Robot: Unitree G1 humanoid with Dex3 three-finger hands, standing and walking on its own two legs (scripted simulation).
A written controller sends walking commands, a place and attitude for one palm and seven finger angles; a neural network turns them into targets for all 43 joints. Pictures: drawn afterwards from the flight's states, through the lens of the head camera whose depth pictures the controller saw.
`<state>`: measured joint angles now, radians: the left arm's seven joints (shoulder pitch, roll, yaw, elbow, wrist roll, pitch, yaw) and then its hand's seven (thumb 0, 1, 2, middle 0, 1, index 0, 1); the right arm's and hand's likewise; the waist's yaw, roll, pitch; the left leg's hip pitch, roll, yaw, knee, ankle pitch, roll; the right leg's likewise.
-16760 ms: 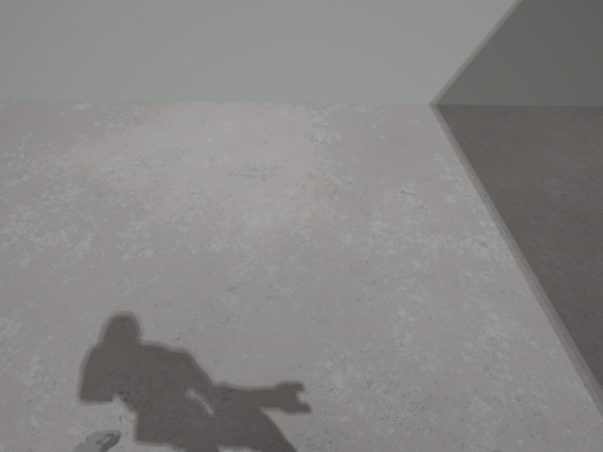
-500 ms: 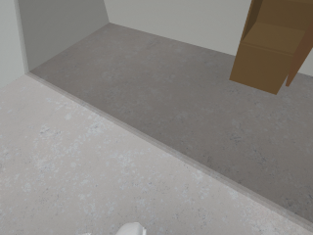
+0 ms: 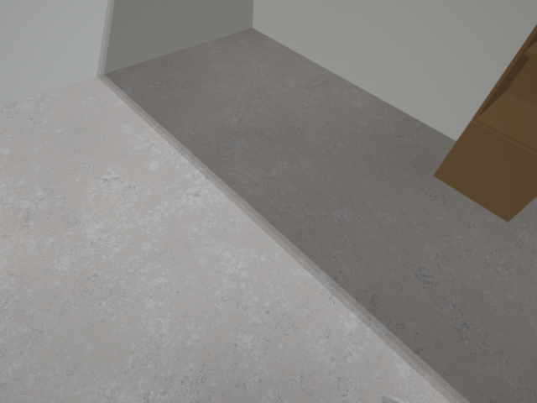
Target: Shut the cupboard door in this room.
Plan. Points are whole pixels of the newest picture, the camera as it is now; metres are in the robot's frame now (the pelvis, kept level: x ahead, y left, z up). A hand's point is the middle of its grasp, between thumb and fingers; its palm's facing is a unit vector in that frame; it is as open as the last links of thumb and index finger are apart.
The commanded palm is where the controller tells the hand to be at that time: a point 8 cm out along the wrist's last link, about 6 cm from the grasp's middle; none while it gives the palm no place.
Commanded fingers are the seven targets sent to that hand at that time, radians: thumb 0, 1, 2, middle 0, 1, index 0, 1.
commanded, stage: turn or walk to find it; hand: left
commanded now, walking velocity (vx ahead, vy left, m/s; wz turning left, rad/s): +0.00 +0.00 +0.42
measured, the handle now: out of the picture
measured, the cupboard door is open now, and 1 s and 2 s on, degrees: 93 93 93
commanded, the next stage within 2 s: none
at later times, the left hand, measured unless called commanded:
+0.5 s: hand out of the picture +0.01 +0.16 -0.16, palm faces +0.16 -0.95 -0.26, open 7.4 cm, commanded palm none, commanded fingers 0.00 0.90 0.90 -0.20 -0.30 -0.20 -0.30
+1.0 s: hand out of the picture -0.08 +0.25 -0.17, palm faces +0.38 -0.90 -0.23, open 7.4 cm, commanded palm none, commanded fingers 0.00 0.90 0.90 -0.20 -0.30 -0.20 -0.30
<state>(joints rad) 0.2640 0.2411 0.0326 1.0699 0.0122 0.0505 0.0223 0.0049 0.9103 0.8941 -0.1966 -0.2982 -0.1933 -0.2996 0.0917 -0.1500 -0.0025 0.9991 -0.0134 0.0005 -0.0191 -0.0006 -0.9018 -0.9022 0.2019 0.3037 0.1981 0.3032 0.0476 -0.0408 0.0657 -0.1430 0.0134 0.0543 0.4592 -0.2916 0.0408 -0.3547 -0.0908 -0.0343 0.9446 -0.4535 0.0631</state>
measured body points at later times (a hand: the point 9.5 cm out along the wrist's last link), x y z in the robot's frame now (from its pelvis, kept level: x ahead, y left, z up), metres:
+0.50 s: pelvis -0.04 -0.04 +0.00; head -0.01 -0.05 +0.44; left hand +0.00 +0.21 -0.14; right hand +0.01 -0.29 -0.17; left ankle -0.09 +0.11 -0.66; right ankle -0.02 -0.14 -0.74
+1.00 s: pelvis -0.07 +0.02 +0.00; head -0.05 +0.05 +0.45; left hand -0.10 +0.29 -0.15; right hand +0.08 -0.18 -0.13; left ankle -0.10 +0.10 -0.74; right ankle -0.05 -0.14 -0.66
